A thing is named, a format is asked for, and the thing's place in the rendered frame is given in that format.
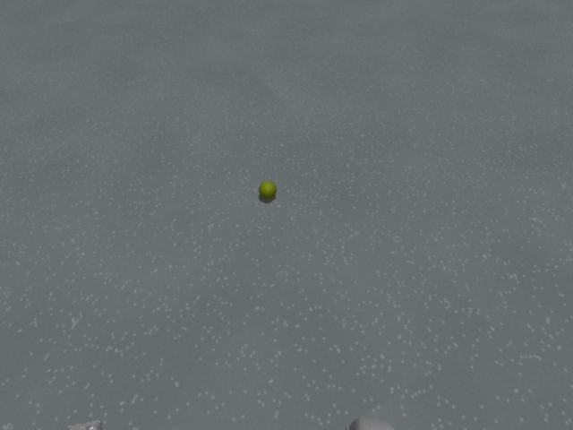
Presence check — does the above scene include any ball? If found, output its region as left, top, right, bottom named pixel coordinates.
left=259, top=181, right=277, bottom=199

